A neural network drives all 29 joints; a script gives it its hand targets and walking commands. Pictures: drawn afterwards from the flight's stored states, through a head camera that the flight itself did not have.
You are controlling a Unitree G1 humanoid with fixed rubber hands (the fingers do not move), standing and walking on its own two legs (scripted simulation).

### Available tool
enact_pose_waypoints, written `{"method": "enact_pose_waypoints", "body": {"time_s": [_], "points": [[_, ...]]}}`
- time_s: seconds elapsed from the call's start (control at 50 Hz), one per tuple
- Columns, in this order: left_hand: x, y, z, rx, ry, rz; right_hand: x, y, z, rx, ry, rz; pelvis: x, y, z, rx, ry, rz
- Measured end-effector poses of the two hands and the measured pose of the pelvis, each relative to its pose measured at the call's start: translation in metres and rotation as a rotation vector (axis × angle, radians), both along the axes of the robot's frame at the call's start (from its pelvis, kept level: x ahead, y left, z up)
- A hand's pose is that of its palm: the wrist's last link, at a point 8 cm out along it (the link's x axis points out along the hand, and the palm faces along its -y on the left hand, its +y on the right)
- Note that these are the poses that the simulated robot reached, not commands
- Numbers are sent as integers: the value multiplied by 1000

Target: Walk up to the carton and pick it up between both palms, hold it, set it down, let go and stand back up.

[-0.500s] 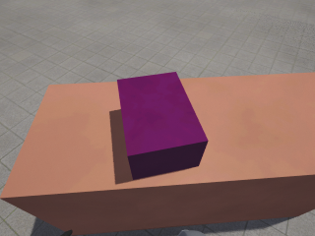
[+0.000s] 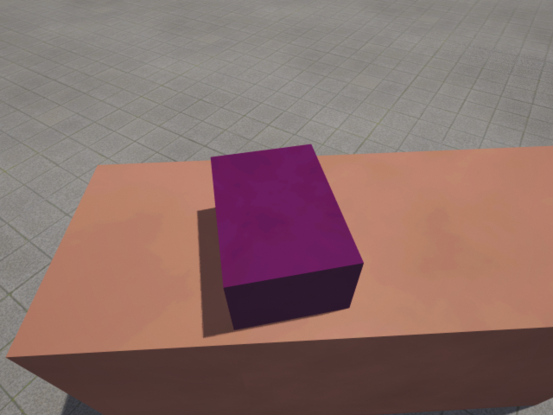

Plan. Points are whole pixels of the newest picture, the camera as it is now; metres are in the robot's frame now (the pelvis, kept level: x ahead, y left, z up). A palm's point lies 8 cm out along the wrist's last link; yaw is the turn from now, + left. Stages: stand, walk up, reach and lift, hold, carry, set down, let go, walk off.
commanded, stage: walk up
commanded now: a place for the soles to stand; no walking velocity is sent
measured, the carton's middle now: (276, 228) +0.47 +0.01 -0.05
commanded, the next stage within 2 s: none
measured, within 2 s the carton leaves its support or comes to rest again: neither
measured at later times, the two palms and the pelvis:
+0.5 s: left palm out of the picture +0.10 +0.28 -0.11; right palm out of the picture +0.11 -0.24 -0.10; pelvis +0.02 +0.02 +0.00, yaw -1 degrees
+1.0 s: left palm out of the picture +0.11 +0.28 -0.11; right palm out of the picture +0.11 -0.23 -0.10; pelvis +0.03 +0.03 +0.00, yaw -1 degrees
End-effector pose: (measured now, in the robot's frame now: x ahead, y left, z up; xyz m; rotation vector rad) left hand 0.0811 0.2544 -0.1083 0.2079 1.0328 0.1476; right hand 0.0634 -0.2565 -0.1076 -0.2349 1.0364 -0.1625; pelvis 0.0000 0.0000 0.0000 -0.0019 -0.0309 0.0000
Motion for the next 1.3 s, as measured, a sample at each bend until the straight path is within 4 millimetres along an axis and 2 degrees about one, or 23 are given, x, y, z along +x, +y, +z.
{"method": "enact_pose_waypoints", "body": {"time_s": [0.16,0.5,0.66,1.02,1.16,1.3], "points": [[9,4,-5,-13,8,-10,5,4,5,-18,15,-9,8,7,1,-1,3,-4],[15,21,-6,9,46,-4,44,21,7,-11,-25,18,22,19,1,-1,3,-10],[23,26,-4,18,44,-6,54,24,5,-3,-40,11,26,23,1,-2,-5,-13],[29,26,-5,19,52,-19,42,22,4,-9,-6,-19,26,25,2,2,-13,-20],[32,37,-4,54,35,-28,38,13,0,-33,-1,-25,10,26,-3,3,-23,-23],[24,41,-4,78,22,-37,30,2,-3,-47,-9,-26,-9,23,-9,8,-30,-27]]}}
